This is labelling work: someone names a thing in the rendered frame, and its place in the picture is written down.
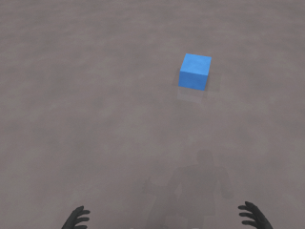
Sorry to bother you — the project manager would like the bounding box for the left robot hand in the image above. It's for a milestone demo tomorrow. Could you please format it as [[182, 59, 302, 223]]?
[[61, 205, 91, 229]]

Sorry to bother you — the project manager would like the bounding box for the right robot hand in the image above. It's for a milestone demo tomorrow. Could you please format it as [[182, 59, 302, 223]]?
[[237, 201, 274, 229]]

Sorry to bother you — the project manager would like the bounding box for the carton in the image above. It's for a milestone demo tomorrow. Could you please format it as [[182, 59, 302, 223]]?
[[178, 53, 212, 91]]

